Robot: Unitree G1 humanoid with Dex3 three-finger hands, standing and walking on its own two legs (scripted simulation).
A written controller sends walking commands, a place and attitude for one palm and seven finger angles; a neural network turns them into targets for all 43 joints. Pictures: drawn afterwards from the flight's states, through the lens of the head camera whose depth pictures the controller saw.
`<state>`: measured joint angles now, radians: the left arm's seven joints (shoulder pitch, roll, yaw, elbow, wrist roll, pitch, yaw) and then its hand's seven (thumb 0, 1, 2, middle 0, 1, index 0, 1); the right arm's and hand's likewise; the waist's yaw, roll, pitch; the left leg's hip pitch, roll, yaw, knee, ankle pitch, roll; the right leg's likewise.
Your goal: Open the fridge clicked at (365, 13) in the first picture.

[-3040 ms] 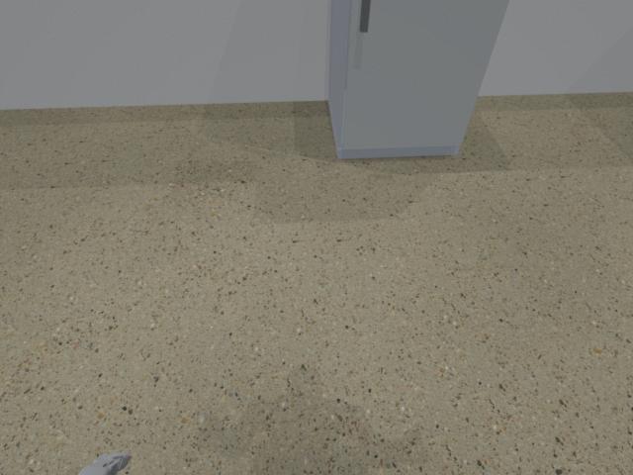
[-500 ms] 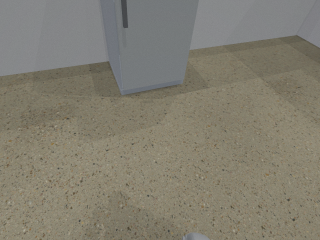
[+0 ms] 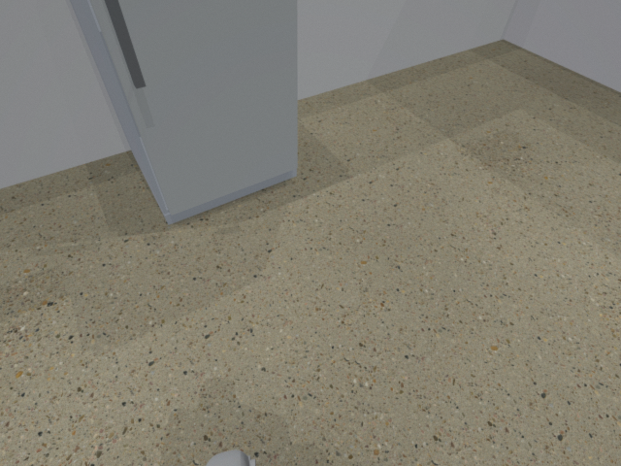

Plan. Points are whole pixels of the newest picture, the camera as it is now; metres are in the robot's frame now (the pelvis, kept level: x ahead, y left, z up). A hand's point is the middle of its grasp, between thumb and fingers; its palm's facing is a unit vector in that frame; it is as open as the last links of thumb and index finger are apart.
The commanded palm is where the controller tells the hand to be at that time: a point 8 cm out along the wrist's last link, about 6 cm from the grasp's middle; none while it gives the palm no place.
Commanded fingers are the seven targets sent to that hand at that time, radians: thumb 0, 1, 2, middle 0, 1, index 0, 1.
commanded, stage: walk to a spot facing it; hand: left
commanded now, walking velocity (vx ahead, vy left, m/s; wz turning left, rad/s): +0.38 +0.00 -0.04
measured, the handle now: (111, 5) +1.13 +0.53 +0.12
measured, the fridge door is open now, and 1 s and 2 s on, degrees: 0 0 0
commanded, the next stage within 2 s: turn to face it in 1.04 s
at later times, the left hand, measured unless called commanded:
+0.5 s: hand (172, 391) +0.27 +0.23 -0.17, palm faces -0.04 -0.99 -0.16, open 7.3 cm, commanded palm none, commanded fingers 0.00 0.90 0.90 -0.20 -0.30 -0.20 -0.30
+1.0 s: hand (244, 275) +0.49 +0.14 -0.16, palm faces -0.08 -0.97 -0.22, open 7.2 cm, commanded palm none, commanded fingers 0.00 0.90 0.90 -0.20 -0.30 -0.20 -0.30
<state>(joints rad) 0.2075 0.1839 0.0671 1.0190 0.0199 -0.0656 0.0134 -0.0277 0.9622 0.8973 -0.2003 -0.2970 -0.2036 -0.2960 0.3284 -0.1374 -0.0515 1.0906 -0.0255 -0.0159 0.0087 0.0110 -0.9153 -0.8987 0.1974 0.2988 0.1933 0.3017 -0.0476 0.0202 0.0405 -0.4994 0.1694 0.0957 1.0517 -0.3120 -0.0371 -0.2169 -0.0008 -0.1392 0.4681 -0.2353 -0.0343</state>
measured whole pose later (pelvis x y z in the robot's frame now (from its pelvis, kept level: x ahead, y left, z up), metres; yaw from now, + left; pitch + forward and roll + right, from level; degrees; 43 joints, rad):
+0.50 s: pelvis +0.21 +0.06 +0.01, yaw -6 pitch -1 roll +0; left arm 0.24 0.18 0.08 1.07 0.03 0.01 -0.02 0.01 0.93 0.90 -0.19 -0.30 -0.20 -0.29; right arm 0.42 -0.07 -0.02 1.13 -0.02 -0.08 -0.02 0.01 -0.91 -0.90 0.20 0.30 0.20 0.30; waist -0.01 -0.03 0.03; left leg -0.02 0.04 0.29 0.32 -0.28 0.03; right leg -0.61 -0.12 -0.07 1.04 -0.16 0.02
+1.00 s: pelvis +0.43 -0.04 +0.01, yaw -7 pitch -1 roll +0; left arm 0.26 0.16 0.05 1.08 0.02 -0.08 0.01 -0.01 0.94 0.90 -0.20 -0.30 -0.20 -0.30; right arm 0.21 -0.19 -0.07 1.04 -0.03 -0.02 0.01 0.01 -0.92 -0.90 0.19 0.30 0.19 0.30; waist -0.02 0.04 0.01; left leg -0.60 0.17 0.07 1.07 -0.18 -0.04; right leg -0.16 0.02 -0.20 0.40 -0.23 -0.09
